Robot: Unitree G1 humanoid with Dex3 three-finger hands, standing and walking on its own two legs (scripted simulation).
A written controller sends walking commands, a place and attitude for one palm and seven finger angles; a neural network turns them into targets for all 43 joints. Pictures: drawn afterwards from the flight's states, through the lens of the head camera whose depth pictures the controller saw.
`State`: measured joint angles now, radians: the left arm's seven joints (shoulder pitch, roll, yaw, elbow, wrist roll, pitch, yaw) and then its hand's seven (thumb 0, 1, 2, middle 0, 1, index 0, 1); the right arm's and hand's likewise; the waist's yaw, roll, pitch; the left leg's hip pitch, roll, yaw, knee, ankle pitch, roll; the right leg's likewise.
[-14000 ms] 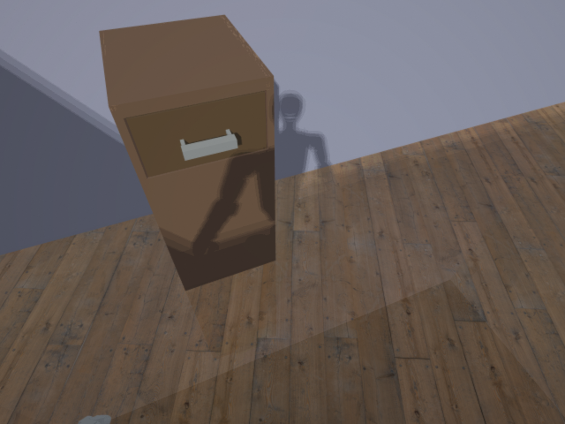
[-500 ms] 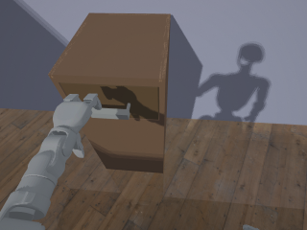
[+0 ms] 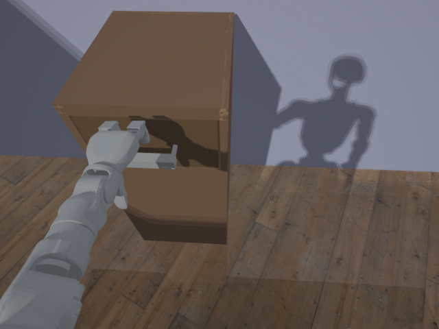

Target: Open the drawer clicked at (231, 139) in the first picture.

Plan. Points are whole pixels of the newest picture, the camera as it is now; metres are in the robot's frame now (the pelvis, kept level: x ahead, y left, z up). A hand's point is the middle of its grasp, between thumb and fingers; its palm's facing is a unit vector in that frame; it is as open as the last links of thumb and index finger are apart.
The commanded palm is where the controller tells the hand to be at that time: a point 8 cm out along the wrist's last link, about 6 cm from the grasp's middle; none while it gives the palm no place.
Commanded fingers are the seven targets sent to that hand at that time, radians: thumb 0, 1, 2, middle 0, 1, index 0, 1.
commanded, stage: move the hooked fingers above the handle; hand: left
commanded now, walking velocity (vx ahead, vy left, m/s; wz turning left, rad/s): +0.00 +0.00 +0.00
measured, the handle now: (149, 153) +0.52 +0.19 -0.05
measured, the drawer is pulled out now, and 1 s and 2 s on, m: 0.00 0.00 0.00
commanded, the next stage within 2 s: lower the fingers behind the handle in 1.04 s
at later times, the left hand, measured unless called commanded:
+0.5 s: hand (141, 151) +0.47 +0.19 +0.02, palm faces -0.03 -0.04 -1.00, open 13.7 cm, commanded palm +0.46 +0.20 +0.07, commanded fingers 0.00 -0.50 0.30 -0.30 -1.20 -0.30 -1.20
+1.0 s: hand (139, 152) +0.47 +0.19 +0.02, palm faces -0.05 -0.03 -1.00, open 13.8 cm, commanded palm +0.46 +0.19 +0.07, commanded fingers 0.00 -0.50 0.30 -0.30 -1.20 -0.30 -1.20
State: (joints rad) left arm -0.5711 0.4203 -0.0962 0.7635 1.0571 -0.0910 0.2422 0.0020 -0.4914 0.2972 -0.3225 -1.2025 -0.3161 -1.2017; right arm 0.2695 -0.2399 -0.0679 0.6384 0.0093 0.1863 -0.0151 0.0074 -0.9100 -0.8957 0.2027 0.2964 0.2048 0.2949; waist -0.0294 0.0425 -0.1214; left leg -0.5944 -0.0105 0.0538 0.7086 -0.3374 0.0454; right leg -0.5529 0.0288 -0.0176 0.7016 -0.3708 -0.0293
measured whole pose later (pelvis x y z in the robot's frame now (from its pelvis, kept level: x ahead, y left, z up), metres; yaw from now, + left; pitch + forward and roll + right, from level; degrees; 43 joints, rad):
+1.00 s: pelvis -0.01 +0.01 -0.01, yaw -1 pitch +18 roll -2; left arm -0.83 0.43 -0.09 1.07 1.09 -0.05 0.32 0.00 -0.49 0.30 -0.32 -1.20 -0.32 -1.21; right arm 0.36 -0.25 -0.05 0.67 0.00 0.15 -0.03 0.01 -0.91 -0.90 0.20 0.30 0.21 0.30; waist -0.12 0.05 -0.14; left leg -0.76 0.00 0.05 0.80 -0.35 0.06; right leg -0.71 0.04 -0.02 0.77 -0.37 -0.02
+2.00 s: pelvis -0.02 +0.01 -0.03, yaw +0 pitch +22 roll -2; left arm -0.89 0.40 -0.09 1.18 1.12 0.01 0.43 0.00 -0.49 0.30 -0.33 -1.21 -0.33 -1.26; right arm 0.35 -0.24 -0.04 0.69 -0.01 0.16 -0.03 0.01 -0.91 -0.90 0.20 0.30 0.21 0.30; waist -0.15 0.05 -0.17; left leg -0.93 0.01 0.03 0.93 -0.39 0.05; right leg -0.87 0.04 -0.05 0.89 -0.41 -0.02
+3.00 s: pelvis -0.10 +0.03 -0.08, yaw -2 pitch +25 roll -4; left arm -1.13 0.53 -0.12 1.20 1.11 0.07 0.30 0.00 -0.49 0.30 -0.33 -1.21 -0.30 -1.32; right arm 0.37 -0.25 0.03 0.65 0.01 0.06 -0.07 0.01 -0.91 -0.90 0.21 0.30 0.21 0.30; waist -0.23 0.06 -0.14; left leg -1.24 -0.01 0.03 1.16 -0.36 0.09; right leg -1.18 0.04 -0.04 1.12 -0.38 0.00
